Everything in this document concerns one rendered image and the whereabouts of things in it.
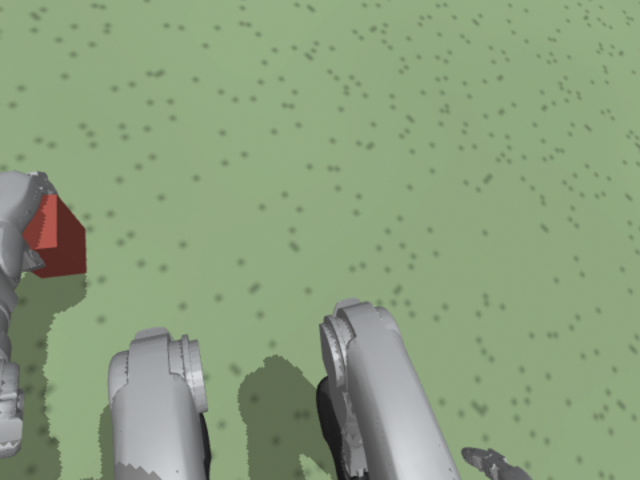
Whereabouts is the right robot hand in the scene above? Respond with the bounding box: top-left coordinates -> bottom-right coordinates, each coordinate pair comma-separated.
461,447 -> 533,480

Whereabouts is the left robot hand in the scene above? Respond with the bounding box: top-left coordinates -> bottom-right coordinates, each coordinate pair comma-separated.
0,171 -> 59,272

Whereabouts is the right robot foot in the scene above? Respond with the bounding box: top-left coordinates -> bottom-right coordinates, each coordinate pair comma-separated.
316,376 -> 370,480

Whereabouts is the left robot arm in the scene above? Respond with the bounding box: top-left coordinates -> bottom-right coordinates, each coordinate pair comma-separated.
0,221 -> 25,459

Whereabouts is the carton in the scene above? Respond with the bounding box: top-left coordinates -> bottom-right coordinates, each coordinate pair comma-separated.
22,194 -> 87,278

